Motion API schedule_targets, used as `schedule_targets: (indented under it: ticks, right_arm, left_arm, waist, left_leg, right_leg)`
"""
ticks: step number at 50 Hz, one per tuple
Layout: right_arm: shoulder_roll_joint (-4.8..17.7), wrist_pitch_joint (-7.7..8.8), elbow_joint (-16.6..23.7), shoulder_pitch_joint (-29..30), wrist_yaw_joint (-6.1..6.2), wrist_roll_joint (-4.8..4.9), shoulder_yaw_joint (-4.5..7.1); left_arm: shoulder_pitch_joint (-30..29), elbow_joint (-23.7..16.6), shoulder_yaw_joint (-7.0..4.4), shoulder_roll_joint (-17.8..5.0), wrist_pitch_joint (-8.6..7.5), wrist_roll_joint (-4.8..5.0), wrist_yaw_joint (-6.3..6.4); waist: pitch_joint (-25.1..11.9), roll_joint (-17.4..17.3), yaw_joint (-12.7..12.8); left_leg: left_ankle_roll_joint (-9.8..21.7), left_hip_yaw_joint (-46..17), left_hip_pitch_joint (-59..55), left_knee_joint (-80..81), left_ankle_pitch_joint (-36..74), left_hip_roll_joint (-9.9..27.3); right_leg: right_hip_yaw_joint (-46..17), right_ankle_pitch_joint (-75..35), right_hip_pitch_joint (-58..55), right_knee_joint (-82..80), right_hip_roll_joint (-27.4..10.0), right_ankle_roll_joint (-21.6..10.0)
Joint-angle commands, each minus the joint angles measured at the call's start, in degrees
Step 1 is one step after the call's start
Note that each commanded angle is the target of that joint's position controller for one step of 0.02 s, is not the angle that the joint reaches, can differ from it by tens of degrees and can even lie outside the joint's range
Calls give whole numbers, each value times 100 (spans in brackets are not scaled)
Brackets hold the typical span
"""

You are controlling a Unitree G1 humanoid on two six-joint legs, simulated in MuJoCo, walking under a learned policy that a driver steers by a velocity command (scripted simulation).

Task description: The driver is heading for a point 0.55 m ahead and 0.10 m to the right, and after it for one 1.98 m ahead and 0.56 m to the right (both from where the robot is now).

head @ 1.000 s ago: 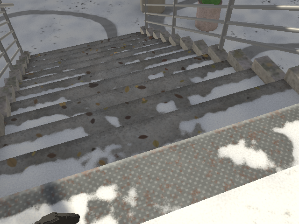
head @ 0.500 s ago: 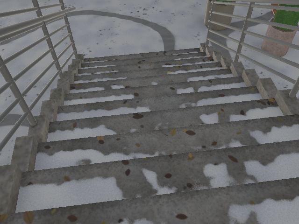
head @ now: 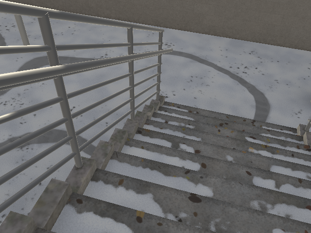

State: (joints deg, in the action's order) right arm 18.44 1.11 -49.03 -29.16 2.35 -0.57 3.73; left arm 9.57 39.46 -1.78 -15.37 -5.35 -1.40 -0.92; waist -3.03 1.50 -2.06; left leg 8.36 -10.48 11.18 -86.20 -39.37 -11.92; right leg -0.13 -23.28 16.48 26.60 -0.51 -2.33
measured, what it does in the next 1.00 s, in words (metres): goes down, turning right: left foot 0.17 m lower, then right foot 0.17 m lower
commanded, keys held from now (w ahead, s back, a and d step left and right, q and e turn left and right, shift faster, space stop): w+shift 0.24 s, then w+e+shift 0.06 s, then e+shift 0.56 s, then w+e+shift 0.14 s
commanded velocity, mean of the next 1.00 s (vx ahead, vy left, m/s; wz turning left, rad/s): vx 0.56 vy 0.00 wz -0.42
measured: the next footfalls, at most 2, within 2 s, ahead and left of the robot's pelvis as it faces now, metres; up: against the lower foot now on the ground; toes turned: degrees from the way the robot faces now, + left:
left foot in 0.38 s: +0.46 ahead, +0.07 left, -0.17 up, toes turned +5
right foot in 0.82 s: +0.69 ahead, -0.22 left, -0.34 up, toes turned -24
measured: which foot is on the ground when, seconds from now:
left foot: up 0.00-0.36, down 0.38-0.82, up 0.84-1.00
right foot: down 0.00-0.38, up 0.40-0.80, down 0.82-1.00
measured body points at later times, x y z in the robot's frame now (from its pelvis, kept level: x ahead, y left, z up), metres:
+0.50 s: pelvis +0.39 -0.02 -0.23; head +0.42 -0.03 +0.22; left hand +0.33 +0.20 -0.37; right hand +0.51 -0.24 -0.37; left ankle +0.42 +0.07 -0.96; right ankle +0.25 -0.15 -0.75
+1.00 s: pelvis +0.65 -0.12 -0.41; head +0.65 -0.13 +0.04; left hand +0.73 +0.12 -0.55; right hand +0.69 -0.40 -0.51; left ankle +0.75 +0.04 -1.00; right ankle +0.66 -0.21 -1.13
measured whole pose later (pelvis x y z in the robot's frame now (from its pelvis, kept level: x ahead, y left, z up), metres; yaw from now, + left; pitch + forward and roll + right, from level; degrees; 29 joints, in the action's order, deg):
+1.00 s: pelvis +0.65 -0.12 -0.41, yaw -28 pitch +0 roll +0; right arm 14.1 4.6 -41.1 -10.1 -0.6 -5.7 -1.5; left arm 26.6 53.7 -1.1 -13.8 -5.1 -3.7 -4.4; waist -0.4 -0.4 3.9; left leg -3.8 -6.6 41.4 -82.3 -27.8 5.3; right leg -1.3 16.0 23.1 38.4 6.7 -6.8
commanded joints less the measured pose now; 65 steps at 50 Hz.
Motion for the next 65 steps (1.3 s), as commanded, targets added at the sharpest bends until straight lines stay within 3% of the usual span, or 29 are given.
schedule_targets:
  ticks: [1,4,5,7,9,11,15,18,20,21,22,23,25,29,32,38,41,42,43,45,47,50,53,54,58,60,61,63,65]
  right_arm:
    - [-556,166,1229,736,85,297,-179]
    - [-34,122,738,1532,27,-311,-92]
    - [-201,161,1042,1347,-7,-415,-159]
    - [275,158,1045,2313,-182,-257,-54]
    - [277,-20,529,1656,-396,-333,16]
    - [-20,247,798,2904,-575,-205,-145]
    - [-301,278,770,3521,-533,25,-279]
    - [-38,444,90,1276,-205,-158,-133]
    - [567,453,-224,-312,-253,-345,9]
    - [458,381,-223,-617,-392,-75,48]
    - [285,311,-460,-984,-790,-904,-162]
    - [408,208,-397,-334,-798,-847,-52]
    - [-90,384,-228,1003,-431,-749,-218]
    - [228,633,339,1736,-276,-777,-155]
    - [-261,798,288,1477,85,-716,-373]
    - [431,548,-84,203,74,-454,-199]
    - [799,374,124,1094,-370,-603,-73]
    - [-378,414,544,240,-638,-543,-323]
    - [-95,514,1069,886,-728,-234,-338]
    - [120,629,1451,1654,-487,52,-379]
    - [323,517,1027,1133,-169,-628,-362]
    - [6,216,805,959,-321,-503,-460]
    - [-48,262,413,-146,-560,-526,-540]
    - [20,89,352,194,-298,-42,-321]
    - [72,-50,567,624,-196,-85,-235]
    - [119,78,-71,-1439,-162,-89,-101]
    - [-97,117,-88,-992,-297,124,-261]
    - [436,252,34,-881,-160,94,-51]
    - [485,259,77,-223,-94,-269,-11]
  left_arm:
    - [2093,666,-181,-718,-62,-235,-13]
    - [2556,883,-108,-243,-185,66,-71]
    - [2625,1094,-263,-938,-327,-3,-15]
    - [1492,1006,-71,-519,-306,-66,118]
    - [1784,1136,-232,-1279,-306,-12,49]
    - [2122,1430,-2,-317,-395,322,118]
    - [2720,1704,66,-240,-1,49,146]
    - [3111,2057,61,-428,323,-97,349]
    - [3484,1931,-4,-127,299,450,502]
    - [3407,1668,15,-243,191,522,553]
    - [2838,1394,219,-87,-131,-412,-360]
    - [2281,1102,121,-189,-240,-143,-509]
    - [1642,1181,104,3,-233,-450,-405]
    - [2106,1334,366,891,8,-545,-367]
    - [1461,1323,195,296,135,-454,-494]
    - [399,992,-240,-366,165,-749,-464]
    - [3203,1996,-719,-1287,2,-478,-14]
    - [3702,1805,-874,-2219,67,-462,77]
    - [3825,1654,-882,-2271,81,-503,-22]
    - [2799,1321,-516,-1138,-36,-220,-207]
    - [1264,1014,127,117,-90,-278,-439]
    - [475,371,73,-625,-232,-92,-297]
    - [-4,334,-48,-1246,-306,-375,-230]
    - [712,743,-301,-1144,101,296,-48]
    - [1019,620,-319,-564,507,52,93]
    - [-299,267,-194,-95,437,55,85]
    - [183,202,-29,440,333,-139,124]
    - [-973,-182,-25,161,251,-283,-6]
    - [-1370,-172,-139,-266,241,12,-11]
  waist:
    - [485,1088,31]
    - [532,-477,346]
    - [426,1428,124]
    - [1715,18,-202]
    - [1037,113,-272]
    - [1393,-197,124]
    - [1269,240,990]
    - [536,-223,71]
    - [-916,-813,-223]
    - [-1965,-604,-409]
    - [-3121,-226,-820]
    - [-1966,-109,-533]
    - [426,157,251]
    - [-104,-158,868]
    - [208,-244,431]
    - [1403,-116,6]
    - [65,741,1301]
    - [-1920,1722,661]
    - [-2327,1247,1213]
    - [-406,-89,1164]
    - [760,-497,50]
    - [703,65,-150]
    - [346,-146,-575]
    - [-668,148,-530]
    - [290,524,138]
    - [621,-1328,-1054]
    - [969,-2512,-111]
    - [1388,-733,-148]
    - [1704,249,165]
  left_leg:
    - [2,-63,4771,-3085,-175,159]
    - [228,-102,5343,-1513,1654,804]
    - [78,-581,5835,-949,1763,1138]
    - [-492,-576,3530,2611,4028,1311]
    - [-358,722,2012,1769,4569,968]
    - [-69,518,2518,4055,7521,1191]
    - [-390,1463,842,5533,6487,1240]
    - [-543,1453,-702,7220,6895,1282]
    - [383,-324,-4918,4205,12839,3836]
    - [698,-961,-5665,3986,12803,4449]
    - [1866,-624,-5881,4277,11249,4273]
    - [1684,-792,-4507,4519,9264,4283]
    - [870,386,-149,5780,7416,3225]
    - [968,1262,1737,5807,7143,3293]
    - [-359,2120,1113,4899,3727,2667]
    - [-902,1976,518,3613,1857,3046]
    - [-1396,2269,1540,-113,1319,1750]
    - [-1791,1877,2972,-2694,-1558,1111]
    - [-2012,1017,4595,-3763,-1630,1031]
    - [-1615,49,6076,-2604,-619,1728]
    - [-1020,-185,3977,262,1418,2160]
    - [-1183,759,1630,1920,2012,1697]
    - [-1287,1293,-285,773,3049,1447]
    - [-1225,1359,345,1522,3378,1577]
    - [-794,972,1519,2713,694,1654]
    - [-434,206,-487,4757,1364,1643]
    - [-272,-1562,-920,4792,4323,2083]
    - [875,-4498,-597,6423,1505,3114]
    - [961,-3149,618,5441,1711,2771]
  right_leg:
    - [-1753,-4807,-3800,1457,-2027,-279]
    - [-1698,159,-2072,516,-1351,-414]
    - [-3297,236,-2007,814,-2357,-1182]
    - [-2377,2125,1410,-194,-1539,-953]
    - [-1860,1769,1721,-20,-1437,-907]
    - [-1073,3693,1119,662,-561,-611]
    - [-1032,2950,398,1265,-418,-659]
    - [-878,493,-655,4819,-151,-641]
    - [-511,7624,2912,8893,633,-206]
    - [-768,6947,3699,8613,254,-96]
    - [-1203,6519,3760,8758,141,163]
    - [-1045,6434,4454,8142,-345,180]
    - [-846,4717,3199,4987,-912,306]
    - [-325,2551,890,3971,-767,500]
    - [-541,-1024,1479,962,-1088,248]
    - [597,546,882,-64,-608,153]
    - [702,-858,-3225,-639,-13,-466]
    - [-980,-4459,-5772,1302,-1067,-1967]
    - [-2568,-5012,-6545,1212,-1866,-2768]
    - [-3629,746,-3712,338,-2407,-2522]
    - [-2819,4247,685,-569,-1507,-1708]
    - [-2475,6226,3241,-1151,-564,-1559]
    - [-1537,5591,4366,391,-29,-1216]
    - [-1847,3791,2397,117,-411,-1371]
    - [-2564,2892,1186,1849,-925,-1484]
    - [-739,1378,3036,5492,257,-733]
    - [-270,5243,4884,6185,892,-590]
    - [-490,5703,5875,5750,246,-84]
    - [-650,4283,5020,4736,-74,204]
